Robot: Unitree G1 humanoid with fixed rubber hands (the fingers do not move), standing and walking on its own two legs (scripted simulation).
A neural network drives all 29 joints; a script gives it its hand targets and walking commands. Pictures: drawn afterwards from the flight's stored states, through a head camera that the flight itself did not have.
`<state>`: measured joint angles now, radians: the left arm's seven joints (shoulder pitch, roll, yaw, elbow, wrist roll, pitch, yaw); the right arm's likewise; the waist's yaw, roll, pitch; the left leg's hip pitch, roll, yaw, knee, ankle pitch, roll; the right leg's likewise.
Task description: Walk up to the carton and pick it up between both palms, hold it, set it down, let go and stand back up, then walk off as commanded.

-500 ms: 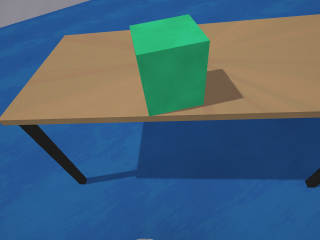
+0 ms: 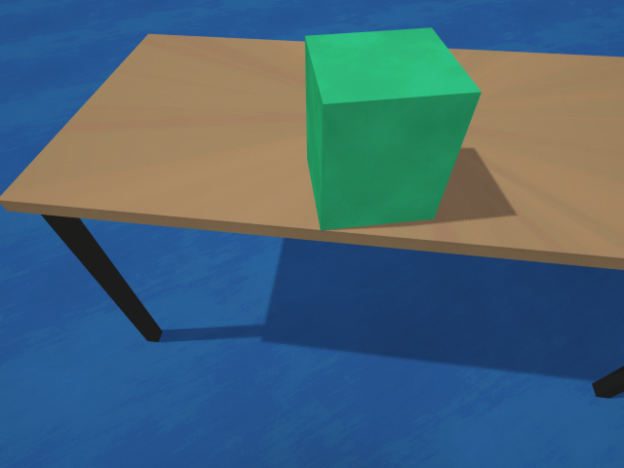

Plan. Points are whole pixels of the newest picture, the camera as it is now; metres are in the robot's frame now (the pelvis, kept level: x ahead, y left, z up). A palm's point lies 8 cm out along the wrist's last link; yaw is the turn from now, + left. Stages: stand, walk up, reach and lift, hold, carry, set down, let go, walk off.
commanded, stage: stand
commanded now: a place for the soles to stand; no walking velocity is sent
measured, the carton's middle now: (373, 133) +0.63 -0.07 +0.08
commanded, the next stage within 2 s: none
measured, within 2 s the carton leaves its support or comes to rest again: neither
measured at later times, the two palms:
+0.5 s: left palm out of the picture +0.05 +0.29 -0.11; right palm out of the picture +0.08 -0.30 -0.11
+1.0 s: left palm out of the picture +0.04 +0.28 -0.10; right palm out of the picture +0.05 -0.31 -0.11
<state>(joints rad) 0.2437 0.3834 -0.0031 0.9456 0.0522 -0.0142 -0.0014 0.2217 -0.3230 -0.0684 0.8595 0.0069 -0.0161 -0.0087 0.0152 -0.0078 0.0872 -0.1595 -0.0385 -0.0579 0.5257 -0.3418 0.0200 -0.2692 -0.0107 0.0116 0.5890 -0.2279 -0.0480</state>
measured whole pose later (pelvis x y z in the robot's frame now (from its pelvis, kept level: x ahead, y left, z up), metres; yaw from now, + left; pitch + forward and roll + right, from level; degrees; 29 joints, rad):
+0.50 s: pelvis +0.00 -0.01 +0.00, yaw +0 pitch -2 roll +1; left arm 0.23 0.37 0.00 0.95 0.05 -0.01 0.00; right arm 0.21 -0.32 -0.05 0.86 0.01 -0.02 -0.01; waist 0.01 0.01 0.09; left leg -0.15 -0.02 -0.06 0.52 -0.34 0.01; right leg -0.25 0.00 0.01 0.57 -0.29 -0.02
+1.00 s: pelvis -0.02 -0.02 +0.01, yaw +0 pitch -3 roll +1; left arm 0.21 0.36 0.00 0.97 0.05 -0.03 0.00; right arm 0.21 -0.32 -0.05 0.94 0.01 -0.02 -0.01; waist 0.01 0.01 0.09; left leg -0.09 -0.02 -0.06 0.42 -0.26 -0.01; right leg -0.21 0.00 0.01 0.50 -0.23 -0.02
